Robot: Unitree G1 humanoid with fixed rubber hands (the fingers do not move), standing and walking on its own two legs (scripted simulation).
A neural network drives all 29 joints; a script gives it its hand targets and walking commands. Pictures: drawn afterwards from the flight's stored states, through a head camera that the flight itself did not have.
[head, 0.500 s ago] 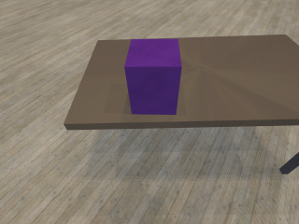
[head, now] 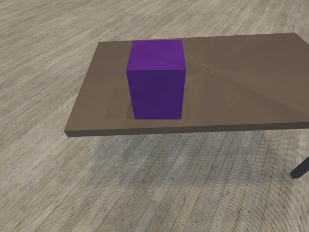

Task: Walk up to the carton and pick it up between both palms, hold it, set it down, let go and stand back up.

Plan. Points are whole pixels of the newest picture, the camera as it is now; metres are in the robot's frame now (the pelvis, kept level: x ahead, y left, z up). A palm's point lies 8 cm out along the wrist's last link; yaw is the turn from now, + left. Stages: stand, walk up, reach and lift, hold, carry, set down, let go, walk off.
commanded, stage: stand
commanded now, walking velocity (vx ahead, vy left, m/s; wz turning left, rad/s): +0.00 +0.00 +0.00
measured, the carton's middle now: (157, 81) +0.69 +0.02 -0.01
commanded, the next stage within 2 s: walk up in 0.36 s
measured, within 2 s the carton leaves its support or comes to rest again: neither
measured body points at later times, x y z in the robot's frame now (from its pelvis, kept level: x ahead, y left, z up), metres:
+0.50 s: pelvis +0.00 +0.00 +0.00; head +0.01 -0.01 +0.45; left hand -0.02 +0.20 -0.16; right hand -0.03 -0.20 -0.17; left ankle -0.03 +0.14 -0.74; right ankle -0.03 -0.10 -0.74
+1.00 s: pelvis +0.07 +0.05 -0.01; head +0.06 +0.06 +0.43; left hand +0.03 +0.29 -0.17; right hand +0.06 -0.19 -0.16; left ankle +0.08 +0.14 -0.74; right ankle +0.06 -0.07 -0.67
